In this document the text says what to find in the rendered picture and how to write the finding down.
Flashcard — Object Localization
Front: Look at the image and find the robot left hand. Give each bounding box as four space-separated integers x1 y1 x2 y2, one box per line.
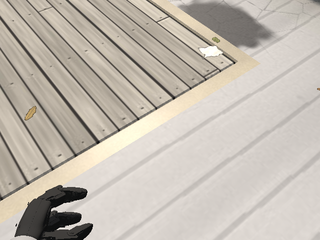
14 185 93 240

